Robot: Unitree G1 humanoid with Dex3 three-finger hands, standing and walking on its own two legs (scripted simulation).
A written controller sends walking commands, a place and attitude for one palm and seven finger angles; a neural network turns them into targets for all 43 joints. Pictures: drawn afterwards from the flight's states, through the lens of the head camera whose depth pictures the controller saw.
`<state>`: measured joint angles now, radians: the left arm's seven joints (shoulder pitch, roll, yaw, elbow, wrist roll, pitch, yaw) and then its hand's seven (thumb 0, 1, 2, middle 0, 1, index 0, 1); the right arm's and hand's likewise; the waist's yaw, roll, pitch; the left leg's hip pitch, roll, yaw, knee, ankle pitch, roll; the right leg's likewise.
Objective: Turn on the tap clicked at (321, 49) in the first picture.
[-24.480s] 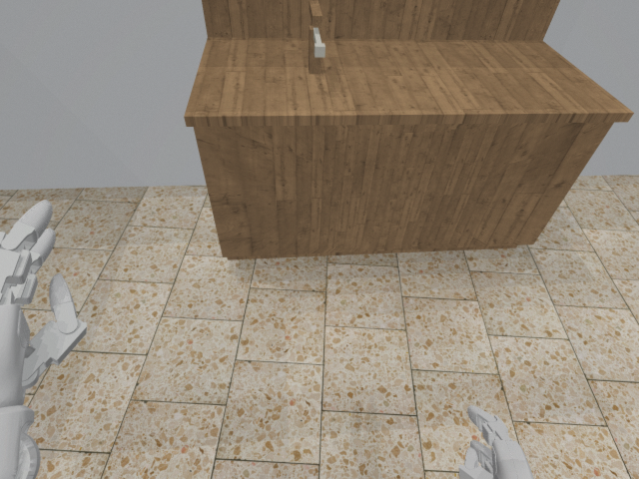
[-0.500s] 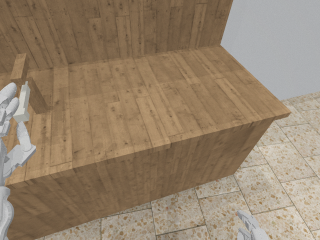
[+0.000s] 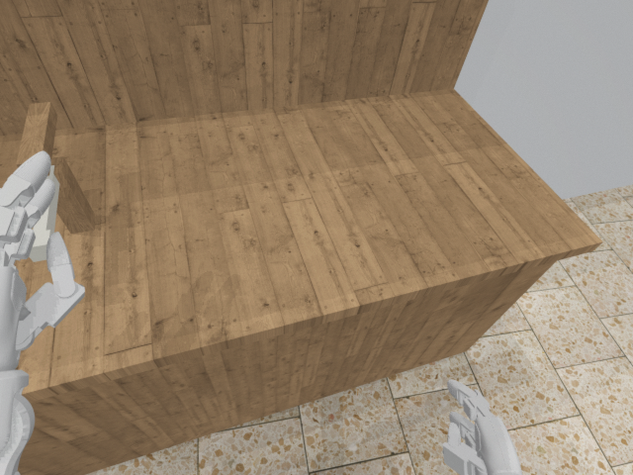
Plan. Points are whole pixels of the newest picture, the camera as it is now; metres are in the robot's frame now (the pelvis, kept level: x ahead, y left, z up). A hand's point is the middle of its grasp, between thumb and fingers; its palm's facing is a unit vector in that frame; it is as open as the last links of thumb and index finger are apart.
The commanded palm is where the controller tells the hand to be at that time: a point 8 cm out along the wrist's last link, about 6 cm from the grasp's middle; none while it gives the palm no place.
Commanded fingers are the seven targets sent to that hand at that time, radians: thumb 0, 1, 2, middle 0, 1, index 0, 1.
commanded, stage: come to a stop and stand still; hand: left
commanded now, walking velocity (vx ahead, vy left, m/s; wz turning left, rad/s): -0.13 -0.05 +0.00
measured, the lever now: (41, 245) +0.33 +0.39 +0.06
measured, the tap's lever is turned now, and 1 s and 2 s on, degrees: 0 0 0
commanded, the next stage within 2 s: look again from close up in 1.60 s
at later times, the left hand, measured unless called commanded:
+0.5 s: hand (34, 257) +0.22 +0.26 +0.22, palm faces +0.52 -0.74 -0.43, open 7.4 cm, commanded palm +0.13 +0.25 +0.18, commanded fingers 0.00 0.90 0.90 -0.20 -0.30 -0.20 -0.30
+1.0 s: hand (71, 345) +0.18 +0.23 +0.17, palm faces +0.40 -0.84 -0.37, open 7.4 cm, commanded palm +0.12 +0.26 +0.18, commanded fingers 0.00 0.90 0.90 -0.20 -0.30 -0.20 -0.30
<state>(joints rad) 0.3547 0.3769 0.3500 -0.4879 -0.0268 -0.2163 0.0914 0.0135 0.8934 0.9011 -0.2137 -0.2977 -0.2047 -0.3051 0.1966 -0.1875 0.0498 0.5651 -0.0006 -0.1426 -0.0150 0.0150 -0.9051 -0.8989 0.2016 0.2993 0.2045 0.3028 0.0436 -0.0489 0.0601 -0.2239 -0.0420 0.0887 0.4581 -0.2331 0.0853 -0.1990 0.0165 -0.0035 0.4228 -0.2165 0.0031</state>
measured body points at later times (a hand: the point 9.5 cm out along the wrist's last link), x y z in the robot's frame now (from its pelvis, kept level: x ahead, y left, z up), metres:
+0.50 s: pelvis -0.02 -0.03 +0.00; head +0.02 -0.02 +0.44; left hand +0.19 +0.29 +0.24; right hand +0.17 -0.24 -0.08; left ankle +0.01 +0.05 -0.74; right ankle +0.00 -0.12 -0.74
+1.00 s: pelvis -0.03 -0.02 +0.00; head -0.02 -0.01 +0.45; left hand +0.15 +0.27 +0.19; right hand +0.16 -0.23 -0.07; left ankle +0.01 +0.05 -0.74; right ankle +0.00 -0.12 -0.74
